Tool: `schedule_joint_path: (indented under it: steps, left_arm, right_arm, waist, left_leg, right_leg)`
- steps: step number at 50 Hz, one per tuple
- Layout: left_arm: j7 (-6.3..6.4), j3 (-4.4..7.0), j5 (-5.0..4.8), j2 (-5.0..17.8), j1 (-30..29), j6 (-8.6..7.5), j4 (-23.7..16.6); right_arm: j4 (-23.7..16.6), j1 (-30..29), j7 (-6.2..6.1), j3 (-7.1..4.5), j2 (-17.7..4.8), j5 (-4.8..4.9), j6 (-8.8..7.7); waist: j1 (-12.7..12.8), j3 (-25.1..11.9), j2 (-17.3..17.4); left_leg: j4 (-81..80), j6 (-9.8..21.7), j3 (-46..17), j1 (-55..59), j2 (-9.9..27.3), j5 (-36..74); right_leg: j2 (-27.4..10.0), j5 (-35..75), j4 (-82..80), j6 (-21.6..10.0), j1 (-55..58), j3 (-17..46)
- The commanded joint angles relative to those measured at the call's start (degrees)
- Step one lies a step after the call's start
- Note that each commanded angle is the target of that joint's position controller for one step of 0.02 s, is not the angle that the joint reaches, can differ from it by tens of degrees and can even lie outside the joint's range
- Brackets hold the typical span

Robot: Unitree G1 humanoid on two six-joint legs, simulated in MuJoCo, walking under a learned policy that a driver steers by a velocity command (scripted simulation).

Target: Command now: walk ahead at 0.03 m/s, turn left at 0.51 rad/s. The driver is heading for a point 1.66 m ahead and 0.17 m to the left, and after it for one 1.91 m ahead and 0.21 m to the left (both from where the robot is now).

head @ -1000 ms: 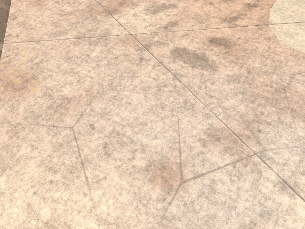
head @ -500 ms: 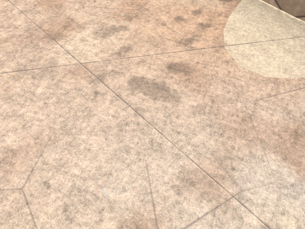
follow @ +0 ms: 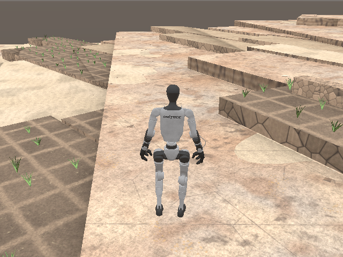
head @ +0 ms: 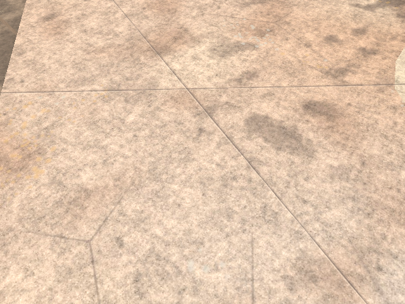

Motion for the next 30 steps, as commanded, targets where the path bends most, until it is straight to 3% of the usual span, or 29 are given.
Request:
schedule_joint_path:
  steps: [1,5,7,8,9,10,12,14,15,17,20,26,28,29,30]
  left_arm:
    - [-0.46,2.1,0.38,8.6,-0.2,-0.19,-3.3]
    - [-1.31,3.21,0.33,11.2,0.1,0.58,-3.4]
    - [-1.57,3.68,0.02,11.4,0.7,1.27,-3.0]
    - [-2.16,3.36,0.01,8.7,2.9,1.83,-2.8]
    - [-1.66,2.3,-0.74,5.2,0.0,2.24,-7.2]
    - [-1.23,2.42,0.23,7.0,-5.0,2.87,-7.7]
    - [-1.96,2.59,-1.3,6.7,-1.0,2.7,-5.8]
    - [-2.41,3.18,0.22,8.2,2.7,2.32,-3.5]
    - [-2.59,3.23,0.23,8.0,3.1,2.4,-3.3]
    - [-2.67,2.86,-0.32,6.8,2.5,2.8,-3.6]
    - [-2.42,2.32,-0.52,6.2,1.0,3.47,-3.9]
    - [-1.53,1.5,-1.33,5.6,1.5,3.23,-3.4]
    - [-1.1,1.16,-1.55,4.9,3.8,2.71,-2.2]
    - [-0.9,0.83,-1.34,4.3,5.7,2.15,-1.3]
    - [-0.61,0.79,-0.6,5.4,6.0,1.31,-1.1]
  right_arm:
    - [-4.0,1.9,1.05,0.04,-1.9,0.2,0.48]
    - [-6.2,1.6,1.59,-0.11,-2.9,0.76,-0.1]
    - [-5.3,5.7,1.44,-0.33,-3.5,0.73,-1.03]
    - [-5.5,6.3,0.81,-1.06,-7.0,0.0,-1.77]
    - [-7.3,5.7,0.42,-3.13,-16.3,-0.01,-1.94]
    - [-6.3,8.2,-0.47,-3.43,-14.8,-0.74,-1.9]
    - [-7.6,0.0,-1.15,-1.76,-9.7,-0.01,-1.93]
    - [-9.2,-3.3,-1.12,-0.83,-6.7,0.6,-2.55]
    - [-9.1,-2.2,-0.96,-0.5,-5.9,0.86,-2.88]
    - [-8.3,0.3,-0.96,-0.34,-5.8,1.0,-3.47]
    - [-7.3,2.6,-1.43,-0.02,-5.7,0.6,-3.7]
    - [-5.9,1.7,-1.44,0.47,-6.6,-0.14,-3.54]
    - [-5.4,-0.2,-1.61,0.86,-6.2,0.23,-3.54]
    - [-5.2,-1.2,-1.76,1.12,-5.8,0.69,-3.57]
    - [-5.1,-0.5,-1.75,1.77,-4.0,0.83,-3.95]
  waist:
    - [0.3,-6.1,-9.7]
    - [0.4,-7.0,-9.8]
    - [-1.7,-6.5,-5.7]
    - [-1.4,-4.0,5.7]
    - [-1.6,0.6,18.8]
    - [-4.0,1.4,9.8]
    - [1.6,0.7,5.5]
    - [2.5,-3.6,6.1]
    - [2.2,-5.4,4.5]
    - [1.3,-5.9,3.3]
    - [-0.4,-4.8,4.9]
    - [-1.1,-3.8,5.5]
    - [0.6,-4.2,4.3]
    - [2.0,-4.4,2.9]
    - [1.5,-5.7,0.5]
  left_leg:
    - [-6.7,0.5,1.7,4.7,0.6,-0.1]
    - [-16.2,2.6,4.0,10.1,-0.2,-0.6]
    - [-29.5,4.6,2.9,18.3,-1.2,6.7]
    - [-41.4,6.4,-10.6,19.8,6.6,5.5]
    - [-45.4,13.7,-33.0,17.0,21.7,18.3]
    - [-44.5,17.0,-29.4,13.1,21.2,22.0]
    - [-42.9,13.4,-18.5,11.7,12.8,19.2]
    - [-40.9,12.3,-14.0,16.1,9.3,29.0]
    - [-40.1,12.6,-13.5,17.8,9.4,33.0]
    - [-39.7,13.1,-13.6,21.1,10.1,36.0]
    - [-39.8,13.5,-14.8,23.8,10.9,33.8]
    - [-38.0,13.9,-16.5,18.8,10.7,32.5]
    - [-36.3,12.5,-16.8,17.2,9.7,32.8]
    - [-35.2,10.5,-16.3,14.9,8.8,31.5]
    - [-34.6,7.6,-16.0,11.6,7.3,26.5]
  right_leg:
    - [-15.2,1.3,-9.2,-9.3,2.6,9.7]
    - [-17.3,-0.2,-5.9,-7.4,3.0,8.7]
    - [-15.5,-2.7,0.9,-2.0,-2.0,4.6]
    - [-10.2,-11.7,12.8,2.7,-8.2,-0.7]
    - [1.3,-28.0,22.2,6.6,-22.0,-0.6]
    - [-0.1,-26.1,32.8,6.0,-20.0,8.1]
    - [-0.6,-15.2,34.6,4.8,-17.5,11.1]
    - [0.5,-11.1,37.4,4.3,-15.7,9.8]
    - [0.8,-11.1,38.4,4.5,-14.9,9.7]
    - [0.5,-11.3,36.5,5.0,-15.2,10.1]
    - [0.2,-12.6,29.0,5.3,-14.2,10.5]
    - [2.1,-16.5,14.0,3.5,-2.2,9.4]
    - [2.7,-11.7,4.6,2.7,3.5,8.9]
    - [2.1,-3.4,-4.0,2.3,9.0,9.3]
    - [-2.0,1.9,-7.7,1.7,14.7,14.2]
Keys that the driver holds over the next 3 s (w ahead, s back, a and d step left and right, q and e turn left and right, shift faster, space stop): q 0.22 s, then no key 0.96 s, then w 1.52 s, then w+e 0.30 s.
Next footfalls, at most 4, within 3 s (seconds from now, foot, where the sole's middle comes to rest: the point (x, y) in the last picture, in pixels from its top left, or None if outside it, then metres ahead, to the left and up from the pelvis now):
0.16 left None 0.01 0.12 -0.78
0.60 right None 0.03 -0.07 -0.78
1.96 right None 0.42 0.07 -0.78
2.50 left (131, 242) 0.69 0.30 -0.78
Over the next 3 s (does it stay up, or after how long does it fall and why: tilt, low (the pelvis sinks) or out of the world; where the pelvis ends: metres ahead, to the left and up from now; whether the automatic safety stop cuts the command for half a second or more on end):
stays up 0.81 0.25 -0.01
